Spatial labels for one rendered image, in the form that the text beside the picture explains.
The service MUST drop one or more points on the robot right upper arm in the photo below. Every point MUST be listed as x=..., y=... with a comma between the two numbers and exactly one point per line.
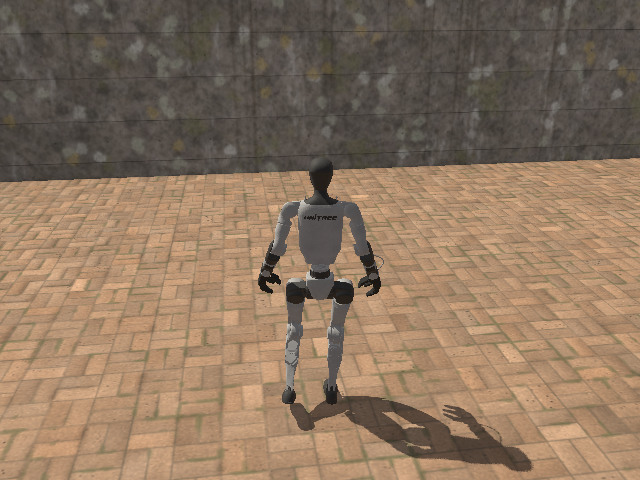
x=351, y=210

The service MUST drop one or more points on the right robot hand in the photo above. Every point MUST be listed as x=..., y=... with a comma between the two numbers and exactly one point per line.
x=367, y=282

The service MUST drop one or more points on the left robot foot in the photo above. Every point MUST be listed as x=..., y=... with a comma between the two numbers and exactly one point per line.
x=288, y=397

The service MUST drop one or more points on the robot left upper arm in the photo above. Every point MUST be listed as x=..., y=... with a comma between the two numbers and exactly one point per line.
x=289, y=210

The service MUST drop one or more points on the robot right forearm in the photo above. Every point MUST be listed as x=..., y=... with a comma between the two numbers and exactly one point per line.
x=369, y=264

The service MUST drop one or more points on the robot left forearm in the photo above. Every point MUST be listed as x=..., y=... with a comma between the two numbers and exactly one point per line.
x=269, y=263

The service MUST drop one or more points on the robot left thigh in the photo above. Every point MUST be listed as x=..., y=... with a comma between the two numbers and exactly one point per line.
x=295, y=298

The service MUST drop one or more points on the left robot hand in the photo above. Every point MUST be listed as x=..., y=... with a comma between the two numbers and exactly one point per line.
x=262, y=282

